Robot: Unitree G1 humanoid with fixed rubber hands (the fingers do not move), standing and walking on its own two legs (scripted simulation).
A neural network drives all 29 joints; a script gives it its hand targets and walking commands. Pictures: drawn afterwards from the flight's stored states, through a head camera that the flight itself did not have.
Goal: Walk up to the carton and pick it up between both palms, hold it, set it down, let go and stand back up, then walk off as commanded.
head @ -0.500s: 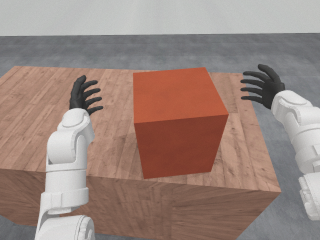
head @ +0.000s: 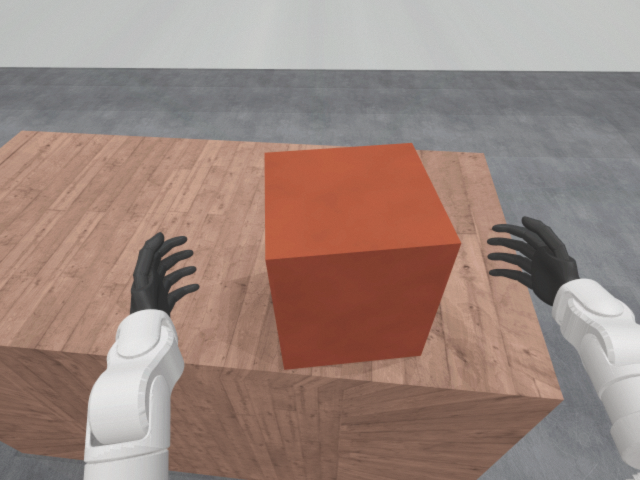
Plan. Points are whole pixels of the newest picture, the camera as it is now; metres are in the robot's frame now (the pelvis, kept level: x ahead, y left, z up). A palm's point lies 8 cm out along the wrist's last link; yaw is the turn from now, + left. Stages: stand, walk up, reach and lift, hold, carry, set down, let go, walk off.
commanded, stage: set down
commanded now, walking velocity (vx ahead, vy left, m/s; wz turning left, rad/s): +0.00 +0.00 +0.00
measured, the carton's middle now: (346, 259) +0.43 +0.00 +0.05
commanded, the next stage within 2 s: none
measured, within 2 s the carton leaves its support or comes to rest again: neither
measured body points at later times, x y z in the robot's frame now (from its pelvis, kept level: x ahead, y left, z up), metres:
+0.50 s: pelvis +0.00 +0.00 +0.00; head -0.01 +0.01 +0.45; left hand +0.26 +0.20 +0.09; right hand +0.30 -0.26 +0.05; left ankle +0.02 +0.15 -0.75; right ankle +0.01 -0.09 -0.75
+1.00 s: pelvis +0.02 +0.00 +0.00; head +0.00 +0.02 +0.45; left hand +0.22 +0.20 +0.03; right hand +0.24 -0.26 +0.01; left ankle +0.02 +0.15 -0.75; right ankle +0.01 -0.09 -0.75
